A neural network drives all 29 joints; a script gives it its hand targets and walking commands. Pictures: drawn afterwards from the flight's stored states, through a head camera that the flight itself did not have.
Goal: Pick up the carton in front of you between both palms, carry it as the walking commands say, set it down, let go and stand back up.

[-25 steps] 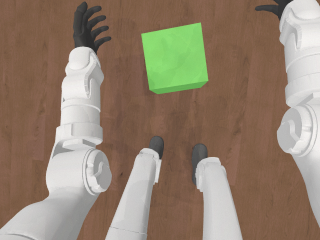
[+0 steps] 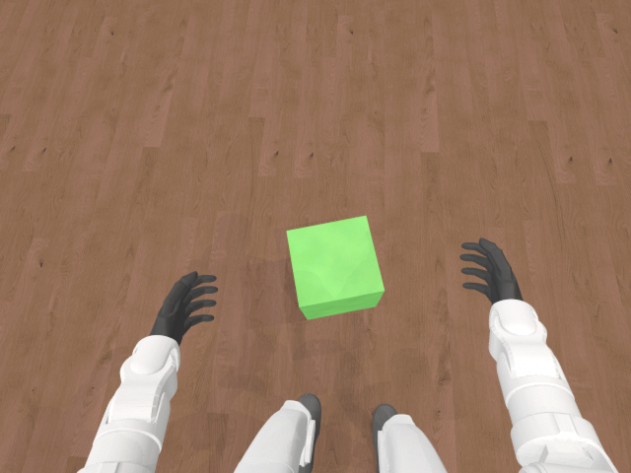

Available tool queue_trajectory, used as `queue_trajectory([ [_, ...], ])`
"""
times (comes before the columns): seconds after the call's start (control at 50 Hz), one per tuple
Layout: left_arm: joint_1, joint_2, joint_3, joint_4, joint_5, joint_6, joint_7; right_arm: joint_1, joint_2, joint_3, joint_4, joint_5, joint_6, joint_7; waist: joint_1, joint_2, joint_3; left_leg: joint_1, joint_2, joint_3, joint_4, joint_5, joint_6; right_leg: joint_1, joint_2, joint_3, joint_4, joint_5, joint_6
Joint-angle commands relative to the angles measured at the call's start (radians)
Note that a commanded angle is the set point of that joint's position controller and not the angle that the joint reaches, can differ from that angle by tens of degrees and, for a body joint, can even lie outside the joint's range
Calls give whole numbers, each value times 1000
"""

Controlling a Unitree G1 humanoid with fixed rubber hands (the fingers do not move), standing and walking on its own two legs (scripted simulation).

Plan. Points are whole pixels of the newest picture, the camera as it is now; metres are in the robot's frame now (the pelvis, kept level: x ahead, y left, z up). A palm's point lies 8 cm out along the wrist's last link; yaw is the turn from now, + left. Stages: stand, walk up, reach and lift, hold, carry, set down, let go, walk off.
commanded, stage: let go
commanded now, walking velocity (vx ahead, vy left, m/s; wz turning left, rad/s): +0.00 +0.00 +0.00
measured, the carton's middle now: (334, 271) +0.49 +0.05 -0.62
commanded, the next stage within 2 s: stand in 0.88 s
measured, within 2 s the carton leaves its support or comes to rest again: neither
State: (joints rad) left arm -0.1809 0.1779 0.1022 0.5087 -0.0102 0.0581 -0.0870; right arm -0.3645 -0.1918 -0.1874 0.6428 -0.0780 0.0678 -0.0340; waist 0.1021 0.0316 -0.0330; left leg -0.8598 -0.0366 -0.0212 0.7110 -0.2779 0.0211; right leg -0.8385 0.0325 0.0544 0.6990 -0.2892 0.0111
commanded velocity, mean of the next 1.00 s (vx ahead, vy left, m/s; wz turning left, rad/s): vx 0.00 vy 0.00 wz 0.00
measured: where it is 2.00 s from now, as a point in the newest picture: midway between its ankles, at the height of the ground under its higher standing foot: (345, 455)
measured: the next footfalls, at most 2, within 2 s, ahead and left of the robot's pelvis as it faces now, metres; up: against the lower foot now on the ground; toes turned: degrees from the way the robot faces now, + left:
none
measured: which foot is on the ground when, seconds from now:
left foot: down 0.00-1.00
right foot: down 0.00-1.00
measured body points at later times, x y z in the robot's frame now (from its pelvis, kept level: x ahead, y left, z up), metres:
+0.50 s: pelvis +0.03 -0.02 +0.03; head +0.06 -0.02 +0.48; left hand +0.20 +0.21 -0.04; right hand +0.21 -0.26 -0.04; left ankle +0.01 +0.10 -0.71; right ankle +0.01 -0.13 -0.71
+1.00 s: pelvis +0.03 -0.01 +0.03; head +0.03 +0.01 +0.48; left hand +0.19 +0.26 -0.05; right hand +0.19 -0.27 -0.05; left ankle +0.01 +0.10 -0.71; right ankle +0.01 -0.13 -0.71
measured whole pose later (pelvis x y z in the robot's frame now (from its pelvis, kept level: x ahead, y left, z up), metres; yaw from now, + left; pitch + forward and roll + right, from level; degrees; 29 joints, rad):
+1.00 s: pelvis +0.03 -0.01 +0.03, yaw +1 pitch -1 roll +0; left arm 0.20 0.29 0.04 0.53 0.04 0.09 0.01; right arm 0.22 -0.27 -0.04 0.59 -0.05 0.05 0.00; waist 0.01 -0.03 0.02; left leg -0.21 -0.04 -0.05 0.54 -0.30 0.02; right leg -0.18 0.02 0.04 0.52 -0.32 0.00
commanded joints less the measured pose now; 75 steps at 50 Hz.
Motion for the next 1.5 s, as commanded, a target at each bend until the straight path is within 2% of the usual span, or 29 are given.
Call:
queue_trajectory([
  [0.0, 96, 89, -11, -129, -13, -38, 11, 47, -91, 5, -105, 18, -44, 7, -16, 4, -515, 599, 34, -51, -55, 522, -58, 199, 28, -33, -89, 181, -13],
  [0.1, 259, 95, -43, -175, -27, -55, 17, 219, -99, 32, -151, 36, -73, 25, -27, -2, -400, 654, 29, -45, -127, 520, -59, 355, 19, -31, -156, 219, -15],
  [0.24, 349, 119, -61, -177, -37, -49, 10, 401, -82, 76, -211, 47, -68, 41, -67, -80, -178, 628, 6, -8, -243, 340, -50, 613, -2, -25, -257, 274, -1],
  [0.34, 375, 136, -46, -170, -12, -24, 9, 502, -87, 102, -253, 63, -39, 64, -91, -75, -76, 668, -6, 5, -289, 268, -42, 700, -12, -23, -298, 288, 7],
  [0.48, 387, 141, -27, -165, 22, 24, 15, 549, -95, 127, -306, 84, 9, 95, -83, -27, 33, 732, -15, 12, -316, 218, -34, 738, -21, -20, -334, 259, 8],
  [0.6, 366, 140, -23, -166, 33, 59, 11, 535, -104, 129, -323, 81, 44, 103, -82, -29, 87, 764, -12, 15, -314, 186, -33, 734, -18, -20, -341, 209, 7],
  [0.62, 320, 168, -21, -230, 48, 111, 37, 585, -109, 128, -261, 96, 11, 83, -85, -4, 43, 734, -30, 17, -277, 161, -37, 771, -25, -16, -310, 280, 4],
  [0.64, 341, 159, -35, -209, 38, 126, 47, 577, -106, 127, -278, 96, 7, 73, -95, -39, 45, 724, -28, 9, -274, 148, -30, 767, -21, -10, -294, 304, 10],
  [0.7, 341, 154, -43, -217, 29, 143, 61, 562, -115, 131, -285, 96, 10, 68, -92, -52, 60, 701, -26, 5, -271, 139, -27, 758, -18, -13, -287, 285, 8],
  [0.86, 337, 148, -50, -239, 25, 173, 74, 566, -126, 124, -285, 89, 32, 70, -100, -42, 77, 709, -14, -8, -288, 162, -28, 740, -4, -32, -282, 235, -4],
  [0.88, 306, 258, -19, -94, 40, 84, 105, 549, -229, 97, -151, 25, 1, 35, -87, -173, 87, 599, 62, -61, -273, 72, -39, 618, -54, 5, -286, 16, 6],
  [0.92, 319, 241, -25, -67, 62, 18, 110, 559, -252, 89, -129, 17, -31, 25, -105, -90, 81, 584, 74, -88, -291, -60, -21, 582, -67, 50, -300, -113, -12],
  [0.96, 313, 237, -25, -33, 60, -17, 103, 539, -246, 93, -104, 23, -53, 26, -104, -17, 68, 548, 87, -118, -323, -133, -7, 607, -65, 48, -268, -91, -16],
  [1.0, 321, 243, -25, 11, 57, -39, 93, 516, -248, 94, -82, 30, -65, 31, -96, 5, 20, 553, 97, -124, -322, -60, 3, 655, -68, 40, -248, 10, -16],
  [1.1, 318, 270, -27, 82, 54, -62, 96, 533, -261, 92, -30, 37, -75, 29, -106, -6, -32, 646, 99, -103, -264, 235, -2, 676, -83, 48, -245, 187, -17],
  [1.16, 323, 279, -31, 112, 49, -64, 102, 539, -276, 93, -11, 40, -74, 22, -108, -3, -44, 673, 105, -104, -253, 326, -3, 690, -86, 47, -237, 254, -17],
  [1.32, 325, 299, -40, 174, 44, -69, 113, 533, -306, 100, 37, 46, -77, 9, -106, -19, -43, 705, 113, -109, -253, 429, -3, 716, -95, 45, -235, 337, -18],
  [1.48, 310, 307, -43, 214, 41, -73, 116, 512, -311, 106, 79, 50, -81, 8, -105, -30, -35, 717, 114, -110, -271, 423, -2, 726, -103, 49, -253, 339, -20],
])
